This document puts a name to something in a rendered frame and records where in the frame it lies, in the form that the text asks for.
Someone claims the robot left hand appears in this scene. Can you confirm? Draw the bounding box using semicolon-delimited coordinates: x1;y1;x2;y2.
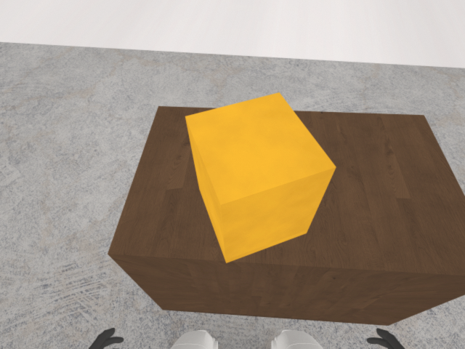
89;328;124;349

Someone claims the carton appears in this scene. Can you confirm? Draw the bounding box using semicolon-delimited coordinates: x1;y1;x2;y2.
185;93;336;263

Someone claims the left robot thigh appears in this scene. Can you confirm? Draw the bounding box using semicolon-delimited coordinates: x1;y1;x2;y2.
171;331;218;349

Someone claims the right robot thigh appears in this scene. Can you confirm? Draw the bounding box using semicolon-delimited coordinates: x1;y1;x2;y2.
271;330;323;349

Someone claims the pedestal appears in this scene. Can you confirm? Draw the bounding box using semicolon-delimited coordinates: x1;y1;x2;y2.
108;106;465;326

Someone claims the robot thigh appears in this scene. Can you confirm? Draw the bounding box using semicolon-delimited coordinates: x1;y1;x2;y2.
171;331;218;349
271;330;323;349

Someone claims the robot right hand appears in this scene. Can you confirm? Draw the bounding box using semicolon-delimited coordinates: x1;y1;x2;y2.
367;328;405;349

